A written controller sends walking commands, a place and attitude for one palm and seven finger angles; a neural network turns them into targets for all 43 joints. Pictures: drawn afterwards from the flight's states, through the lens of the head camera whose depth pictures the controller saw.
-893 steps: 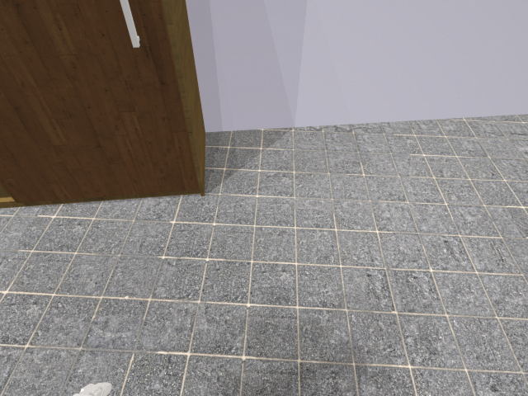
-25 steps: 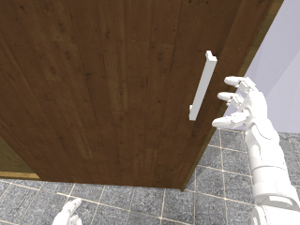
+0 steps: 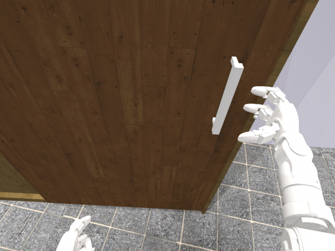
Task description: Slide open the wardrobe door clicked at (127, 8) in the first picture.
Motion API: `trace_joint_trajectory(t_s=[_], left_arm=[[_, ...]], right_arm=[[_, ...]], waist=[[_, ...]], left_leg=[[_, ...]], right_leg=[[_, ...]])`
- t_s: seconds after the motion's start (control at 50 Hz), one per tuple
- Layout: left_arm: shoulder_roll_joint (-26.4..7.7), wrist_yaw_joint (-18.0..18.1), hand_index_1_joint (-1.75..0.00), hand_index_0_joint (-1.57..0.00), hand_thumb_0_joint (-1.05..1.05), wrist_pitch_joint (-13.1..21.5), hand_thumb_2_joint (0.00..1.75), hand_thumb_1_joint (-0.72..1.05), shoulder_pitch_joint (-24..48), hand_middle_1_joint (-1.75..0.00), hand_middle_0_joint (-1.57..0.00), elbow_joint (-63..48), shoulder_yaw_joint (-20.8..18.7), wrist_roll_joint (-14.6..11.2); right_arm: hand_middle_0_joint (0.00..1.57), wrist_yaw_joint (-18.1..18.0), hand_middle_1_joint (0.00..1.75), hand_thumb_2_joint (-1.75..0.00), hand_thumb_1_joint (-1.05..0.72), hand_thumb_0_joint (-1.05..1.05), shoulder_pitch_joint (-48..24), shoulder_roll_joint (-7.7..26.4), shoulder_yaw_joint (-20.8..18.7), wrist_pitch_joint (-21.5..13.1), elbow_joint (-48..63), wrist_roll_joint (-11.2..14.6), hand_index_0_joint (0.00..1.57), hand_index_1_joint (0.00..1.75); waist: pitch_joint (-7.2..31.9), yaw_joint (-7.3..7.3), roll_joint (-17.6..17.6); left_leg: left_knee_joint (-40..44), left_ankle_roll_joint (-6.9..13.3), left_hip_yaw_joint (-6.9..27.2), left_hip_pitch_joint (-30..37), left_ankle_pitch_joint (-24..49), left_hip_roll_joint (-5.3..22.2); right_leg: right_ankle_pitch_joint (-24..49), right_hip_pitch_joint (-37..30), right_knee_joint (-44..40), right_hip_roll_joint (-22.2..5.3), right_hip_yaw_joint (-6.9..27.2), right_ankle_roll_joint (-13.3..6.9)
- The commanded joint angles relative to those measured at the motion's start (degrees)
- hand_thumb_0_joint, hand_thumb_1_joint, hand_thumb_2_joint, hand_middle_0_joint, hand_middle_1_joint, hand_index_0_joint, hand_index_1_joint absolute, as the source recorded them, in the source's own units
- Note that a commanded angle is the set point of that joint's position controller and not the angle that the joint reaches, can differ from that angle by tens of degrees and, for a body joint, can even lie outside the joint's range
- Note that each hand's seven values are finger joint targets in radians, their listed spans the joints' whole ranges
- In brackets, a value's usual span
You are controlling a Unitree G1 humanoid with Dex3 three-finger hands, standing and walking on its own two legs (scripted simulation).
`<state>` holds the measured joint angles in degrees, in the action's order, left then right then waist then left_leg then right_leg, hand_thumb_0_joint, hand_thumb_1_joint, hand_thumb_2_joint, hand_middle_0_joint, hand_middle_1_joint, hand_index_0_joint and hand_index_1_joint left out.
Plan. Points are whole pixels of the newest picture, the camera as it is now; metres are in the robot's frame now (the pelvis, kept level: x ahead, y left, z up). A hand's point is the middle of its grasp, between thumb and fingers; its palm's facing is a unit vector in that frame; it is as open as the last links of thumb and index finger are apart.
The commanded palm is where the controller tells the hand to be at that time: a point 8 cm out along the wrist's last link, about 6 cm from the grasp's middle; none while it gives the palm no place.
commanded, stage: move the hooked fingers beside the handle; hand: right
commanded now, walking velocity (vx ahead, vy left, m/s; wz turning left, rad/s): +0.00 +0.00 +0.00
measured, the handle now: (223, 99) +0.47 -0.10 +0.14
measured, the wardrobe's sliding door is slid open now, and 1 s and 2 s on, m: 0.00 0.00 0.00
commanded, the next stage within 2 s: feel for the door with the fingertips in 0.22 s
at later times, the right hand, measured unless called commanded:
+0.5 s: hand (251, 117) +0.40 -0.16 +0.15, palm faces -0.02 +1.00 +0.02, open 14.0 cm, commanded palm +0.37 -0.20 +0.15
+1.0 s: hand (240, 113) +0.42 -0.13 +0.14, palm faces +0.02 +1.00 +0.00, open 14.0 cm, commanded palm +0.39 -0.18 +0.15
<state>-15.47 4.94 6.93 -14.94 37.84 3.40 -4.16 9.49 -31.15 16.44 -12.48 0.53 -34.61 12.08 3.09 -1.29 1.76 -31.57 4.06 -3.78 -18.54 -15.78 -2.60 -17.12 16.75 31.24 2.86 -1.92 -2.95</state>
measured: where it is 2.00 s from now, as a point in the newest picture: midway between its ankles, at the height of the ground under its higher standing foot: outside the picture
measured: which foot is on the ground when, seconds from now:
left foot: down 0.00-1.00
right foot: down 0.00-1.00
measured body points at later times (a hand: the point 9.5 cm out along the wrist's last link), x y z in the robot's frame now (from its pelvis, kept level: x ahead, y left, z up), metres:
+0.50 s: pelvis +0.00 -0.01 +0.00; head +0.01 +0.00 +0.45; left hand +0.13 +0.24 -0.10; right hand +0.40 -0.21 +0.15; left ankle +0.01 +0.07 -0.73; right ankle -0.01 -0.09 -0.73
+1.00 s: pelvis +0.00 +0.00 +0.00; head +0.01 +0.01 +0.45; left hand +0.13 +0.24 -0.11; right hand +0.41 -0.19 +0.15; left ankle +0.01 +0.07 -0.73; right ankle -0.01 -0.09 -0.73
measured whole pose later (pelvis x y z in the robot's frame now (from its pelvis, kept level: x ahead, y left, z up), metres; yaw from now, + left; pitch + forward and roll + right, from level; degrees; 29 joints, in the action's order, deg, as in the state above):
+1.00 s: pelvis +0.00 +0.00 +0.00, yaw +0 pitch +3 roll +0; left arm -14.4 3.9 5.3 -15.6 37.9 3.4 -3.6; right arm 2.8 -34.1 12.5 -9.1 1.0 -35.8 10.1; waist 2.9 -1.7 1.7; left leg -32.1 3.9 -3.4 -19.0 -15.9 -2.5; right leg -17.3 17.1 31.6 2.9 -2.3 -3.1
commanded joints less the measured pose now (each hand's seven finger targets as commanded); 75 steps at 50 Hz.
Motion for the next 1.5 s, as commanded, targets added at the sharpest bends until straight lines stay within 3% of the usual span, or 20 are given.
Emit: trace_joint_trajectory(t_s=[0.0,0.02,0.06,0.16,0.24,0.3,0.42,0.46,0.52,0.66,0.78,0.94,1.02,1.1,1.16,1.2,1.26,1.32,1.4,1.48], left_arm=[[-7.3,0.14,-0.3,-0.2,0.0,2.61,0.9,0.9,1.95,-0.3,-0.2,-7.42,-2.4,-0.05],[-7.62,0.17,-0.3,-0.2,0.0,2.2,0.9,0.9,1.67,-0.3,-0.2,-7.45,-2.56,0.0],[-6.83,-0.2,-0.3,-0.2,0.0,2.51,0.9,0.9,2.28,-0.3,-0.2,-8.52,-2.41,-0.1],[-6.92,-0.33,-0.3,-0.2,0.0,2.79,0.9,0.9,1.67,-0.3,-0.2,-8.67,-2.86,-0.05],[-7.32,-0.29,-0.3,-0.2,0.0,2.32,0.9,0.9,1.5,-0.3,-0.2,-8.39,-2.81,0.01],[-6.69,-0.32,-0.3,-0.2,0.0,2.57,0.9,0.9,2.02,-0.3,-0.2,-8.43,-2.85,-0.12],[-6.91,-0.44,-0.3,-0.2,0.0,3.07,0.9,0.9,1.79,-0.3,-0.2,-7.45,-3.12,0.33],[-6.22,-0.89,-0.3,-0.2,0.0,3.26,0.9,0.9,2.29,-0.3,-0.2,-7.56,-2.98,0.34],[-6.6,-1.06,-0.3,-0.2,0.0,2.64,0.9,0.9,2.23,-0.3,-0.2,-7.17,-3.11,0.59],[-5.38,-1.52,-0.3,-0.2,0.0,2.44,0.9,0.9,3.26,-0.3,-0.2,-8.03,-2.98,0.82],[-5.61,-1.16,-0.3,-0.2,0.0,1.23,0.9,0.9,3.32,-0.3,-0.2,-7.54,-2.55,0.79],[-5.74,-0.72,-0.3,-0.2,0.0,1.36,0.9,0.9,1.98,-0.3,-0.2,-7.24,-2.47,0.41],[-6.53,-0.87,-0.3,-0.2,0.0,1.6,0.9,0.9,0.81,-0.3,-0.2,-6.67,-2.93,0.39],[-6.16,-1.21,-0.3,-0.2,0.0,1.89,0.9,0.9,0.61,-0.3,-0.2,-6.5,-2.94,0.22],[-6.29,-1.35,-0.3,-0.2,0.0,1.98,0.9,0.9,0.35,-0.3,-0.2,-6.28,-2.91,0.18],[-6.6,-1.33,-0.3,-0.2,0.0,2.09,0.9,0.9,-0.03,-0.3,-0.2,-5.96,-3.0,0.27],[-6.31,-1.59,-0.3,-0.2,0.0,2.46,0.9,0.9,0.59,-0.3,-0.2,-6.73,-3.13,0.21],[-6.86,-1.54,-0.3,-0.2,0.0,2.29,0.9,0.9,0.23,-0.3,-0.2,-6.15,-3.04,0.38],[-6.1,-1.91,-0.3,-0.2,0.0,2.3,0.9,0.9,1.19,-0.3,-0.2,-7.32,-2.94,0.36],[-6.07,-2.05,-0.3,-0.2,0.0,2.08,0.9,0.9,1.67,-0.3,-0.2,-7.9,-2.93,0.35]], right_arm=[[0.3,0.09,1.2,-0.3,0.5,0.0,-23.56,14.26,-5.26,-3.85,8.24,0.68,0.3,1.2],[0.3,0.08,1.2,-0.3,0.5,0.0,-22.79,16.15,-6.51,-3.87,7.64,0.42,0.3,1.2],[0.3,0.67,1.2,-0.3,0.5,0.0,-26.34,11.6,-2.27,-4.51,11.78,0.27,0.3,1.2],[0.3,0.98,1.2,-0.3,0.5,0.0,-24.25,10.11,-1.93,-5.09,13.98,1.14,0.3,1.2],[0.3,0.32,1.2,-0.3,0.5,0.0,-21.85,12.61,-4.05,-3.86,13.61,0.7,0.3,1.2],[0.3,0.13,1.2,-0.3,0.5,0.0,-24.72,9.17,-0.52,-3.95,17.03,0.4,0.3,1.2],[0.3,-1.91,1.2,-0.3,0.5,0.0,-23.73,6.0,1.06,-3.82,17.02,0.66,0.3,1.2],[0.3,-2.89,1.2,-0.3,0.5,0.0,-24.78,2.97,3.41,-3.73,18.61,-0.04,0.3,1.2],[0.3,-4.67,1.2,-0.3,0.5,0.0,-21.79,4.62,1.14,-2.61,15.22,-0.48,0.3,1.2],[0.3,-7.81,1.2,-0.3,0.5,0.0,-25.01,0.77,3.91,-3.22,20.26,-1.57,0.3,1.2],[0.3,-8.43,1.2,-0.3,0.5,0.0,-24.56,3.79,1.48,-2.14,14.78,-1.96,0.3,1.2],[0.3,-5.92,1.2,-0.3,0.5,0.0,-31.87,3.78,2.91,-4.42,12.02,-1.38,0.3,1.2],[0.3,-5.21,1.2,-0.3,0.5,0.0,-30.82,6.72,0.06,-5.51,8.62,-0.64,0.3,1.2],[0.3,-4.7,1.2,-0.3,0.5,0.0,-34.06,4.98,2.47,-6.87,10.18,-1.15,0.3,1.2],[0.3,-4.66,1.2,-0.3,0.5,0.0,-34.14,3.99,3.27,-7.05,8.06,-1.04,0.3,1.2],[0.3,-4.86,1.2,-0.3,0.5,0.0,-33.79,6.17,1.18,-7.43,6.91,-0.95,0.3,1.2],[0.3,-4.55,1.2,-0.3,0.5,0.0,-33.21,3.64,3.51,-8.39,10.23,-1.09,0.3,1.2],[0.3,-4.8,1.2,-0.3,0.5,0.0,-30.63,6.13,0.64,-7.71,5.93,-0.74,0.3,1.2],[0.3,-5.28,1.2,-0.3,0.5,0.0,-29.91,5.92,0.59,-7.73,9.86,-1.42,0.3,1.2],[0.3,-5.72,1.2,-0.3,0.5,0.0,-27.17,5.33,0.42,-6.78,10.39,-1.2,0.3,1.2]], waist=[[13.1,0.17,-4.87],[13.62,0.31,-5.78],[15.48,-0.14,-0.2],[16.66,-0.01,-2.18],[14.87,0.21,-3.35],[14.94,-0.36,1.72],[15.4,-0.19,-3.24],[15.71,-0.21,0.75],[13.85,0.34,-4.46],[16.82,0.51,-1.31],[12.98,-0.01,-5.89],[15.44,-1.43,-1.69],[16.22,-0.99,-6.19],[17.14,-1.61,-1.11],[15.3,-1.81,-2.22],[15.48,-1.51,-3.56],[17.81,-1.08,-1.16],[14.46,-0.76,-5.94],[16.14,0.03,-2.66],[14.91,0.19,-4.87]], left_leg=[[4.11,-2.54,6.21,7.66,15.72,4.68],[4.02,-2.8,6.32,8.59,16.08,4.79],[3.41,-2.25,6.27,7.74,17.53,4.84],[2.71,-2.0,5.08,7.45,20.31,4.23],[3.18,-2.13,5.03,7.45,19.11,4.33],[3.19,-1.59,4.54,5.05,16.89,4.07],[2.94,-1.56,3.63,4.73,16.44,3.75],[2.4,-1.35,3.42,3.09,16.17,3.8],[2.84,-1.6,3.37,3.71,14.9,3.69],[1.83,-1.37,3.51,4.23,15.89,3.68],[3.31,-2.01,4.58,5.66,15.87,3.78],[3.6,-2.01,5.65,5.85,15.77,3.85],[3.66,-2.39,5.88,7.5,16.51,3.84],[3.42,-2.13,5.86,6.59,16.87,3.9],[3.89,-2.37,6.01,5.58,15.5,3.78],[3.97,-2.34,6.03,5.74,14.42,3.76],[3.33,-2.05,5.67,6.13,15.72,3.65],[4.12,-2.53,6.01,6.25,14.38,3.7],[3.64,-2.46,6.33,7.81,15.72,4.03],[3.95,-2.74,6.38,7.63,15.32,3.92]], right_leg=[[9.9,-1.01,-3.0,-2.88,3.3,0.06],[10.25,-0.47,-2.95,-2.99,3.26,-0.05],[11.72,-3.0,-2.68,-2.68,3.13,0.15],[15.51,-5.26,-2.33,-3.13,3.63,0.55],[14.37,-3.51,-2.89,-3.26,3.53,0.53],[14.45,-6.4,-2.98,-3.27,4.08,1.15],[16.22,-7.45,-2.99,-3.78,5.11,1.74],[17.82,-9.29,-2.97,-3.81,5.51,2.58],[15.35,-6.54,-3.12,-3.9,5.14,2.2],[17.31,-8.72,-2.85,-3.93,5.16,2.96],[12.59,-3.95,-3.28,-3.39,3.55,1.38],[11.33,-4.66,-2.6,-2.84,3.28,0.6],[10.94,-2.6,-2.34,-2.83,3.28,0.24],[11.4,-4.28,-2.3,-2.48,3.15,0.38],[9.95,-3.29,-2.34,-2.43,3.16,0.14],[9.06,-2.78,-2.39,-2.47,3.39,0.08],[11.02,-5.18,-2.5,-2.49,3.45,0.3],[9.12,-2.03,-2.62,-2.64,3.34,-0.07],[9.69,-2.24,-2.91,-2.37,2.64,0.16],[9.02,-1.54,-2.96,-2.58,2.5,0.13]])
